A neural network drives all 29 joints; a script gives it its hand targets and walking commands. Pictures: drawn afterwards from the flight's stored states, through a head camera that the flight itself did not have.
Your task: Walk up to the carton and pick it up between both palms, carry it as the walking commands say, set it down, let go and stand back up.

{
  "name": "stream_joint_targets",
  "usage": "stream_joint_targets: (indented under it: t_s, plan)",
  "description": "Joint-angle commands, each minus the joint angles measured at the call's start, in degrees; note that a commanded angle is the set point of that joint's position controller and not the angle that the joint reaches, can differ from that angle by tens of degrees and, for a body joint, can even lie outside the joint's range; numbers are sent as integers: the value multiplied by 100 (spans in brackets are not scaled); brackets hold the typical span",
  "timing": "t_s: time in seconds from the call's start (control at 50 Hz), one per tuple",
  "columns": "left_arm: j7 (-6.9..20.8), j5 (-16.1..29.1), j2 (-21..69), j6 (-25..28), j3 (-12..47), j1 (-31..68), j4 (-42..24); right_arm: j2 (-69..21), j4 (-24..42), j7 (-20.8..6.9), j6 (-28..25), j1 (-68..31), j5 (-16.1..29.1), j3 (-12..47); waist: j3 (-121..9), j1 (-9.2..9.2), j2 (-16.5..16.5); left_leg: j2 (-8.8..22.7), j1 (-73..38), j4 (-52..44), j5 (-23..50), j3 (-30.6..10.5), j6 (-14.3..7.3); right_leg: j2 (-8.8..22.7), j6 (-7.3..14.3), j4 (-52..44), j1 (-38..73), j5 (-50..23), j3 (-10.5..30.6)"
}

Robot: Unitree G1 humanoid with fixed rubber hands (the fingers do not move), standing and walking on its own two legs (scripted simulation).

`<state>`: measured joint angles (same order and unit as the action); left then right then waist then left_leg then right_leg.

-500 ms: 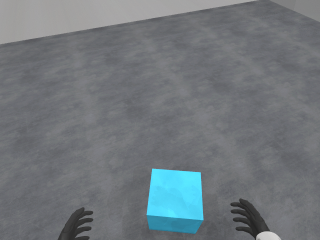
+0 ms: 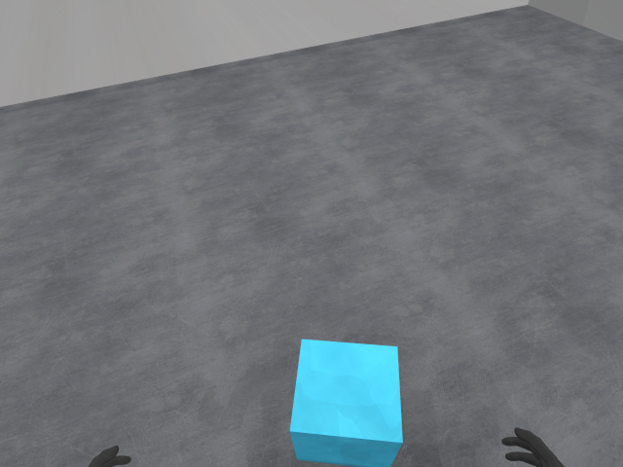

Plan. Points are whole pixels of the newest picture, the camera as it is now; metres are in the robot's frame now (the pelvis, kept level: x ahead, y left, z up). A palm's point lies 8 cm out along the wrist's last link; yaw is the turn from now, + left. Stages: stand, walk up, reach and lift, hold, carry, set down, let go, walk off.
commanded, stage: stand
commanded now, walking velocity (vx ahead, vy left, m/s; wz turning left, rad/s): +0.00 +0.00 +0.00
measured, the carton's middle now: (345, 405) +0.42 -0.07 -0.63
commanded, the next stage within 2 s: none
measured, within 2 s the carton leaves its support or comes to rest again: neither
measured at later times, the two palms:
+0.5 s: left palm out of the picture +0.10 +0.30 -0.09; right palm out of the picture +0.11 -0.30 -0.10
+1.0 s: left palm out of the picture +0.06 +0.31 -0.09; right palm out of the picture +0.07 -0.31 -0.10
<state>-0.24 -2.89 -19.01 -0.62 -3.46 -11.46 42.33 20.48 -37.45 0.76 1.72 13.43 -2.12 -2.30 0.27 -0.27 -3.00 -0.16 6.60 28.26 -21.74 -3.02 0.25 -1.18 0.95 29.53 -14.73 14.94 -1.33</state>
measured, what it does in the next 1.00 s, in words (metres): stands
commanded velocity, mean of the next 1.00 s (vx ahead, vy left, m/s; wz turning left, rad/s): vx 0.00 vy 0.00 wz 0.00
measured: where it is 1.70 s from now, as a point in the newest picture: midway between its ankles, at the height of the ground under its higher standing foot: outside the picture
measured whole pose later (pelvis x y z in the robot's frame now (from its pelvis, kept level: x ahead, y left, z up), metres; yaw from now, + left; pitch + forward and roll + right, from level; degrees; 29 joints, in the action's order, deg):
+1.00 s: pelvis -0.02 +0.00 +0.01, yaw +0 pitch -2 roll +0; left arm -0.4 -1.1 -21.1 0.3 -1.3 -7.2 59.3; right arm 22.3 -53.8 1.3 -0.4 11.2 -1.5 -0.1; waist 1.0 -0.8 -1.7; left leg -0.4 2.3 20.9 -16.4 -3.3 0.3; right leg -0.7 1.1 22.6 -10.3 10.1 -1.5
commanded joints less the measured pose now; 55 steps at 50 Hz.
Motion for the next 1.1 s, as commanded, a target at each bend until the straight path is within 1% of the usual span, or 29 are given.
stream_joint_targets:
  t_s: [0.0,0.14,0.26,0.74,1.08]
  plan:
    - [-42,24,-778,100,-141,181,-222,729,248,44,-135,-132,4,-134,-315,0,330,414,427,-404,1873,-294,23,554,27,-350,722,-1586,568]
    - [-76,66,-921,123,-104,255,103,833,-76,85,-169,-84,19,-100,-301,-4,278,454,347,-471,2127,-321,29,611,42,-374,868,-1902,585]
    - [-83,94,-956,133,-69,350,359,867,-306,100,-189,-111,29,-70,-290,-12,234,481,298,-566,2175,-346,17,643,45,-442,961,-1981,598]
    - [-51,162,-1135,142,6,600,1243,1029,-1151,89,-258,-296,40,26,16,-53,244,566,362,-1082,1398,-476,-103,716,51,-916,993,-1202,752]
    - [-39,200,-1236,160,57,688,1526,1101,-1480,67,-274,-380,75,36,27,-44,245,596,320,-1192,1380,-501,-117,757,70,-1007,1034,-1206,781]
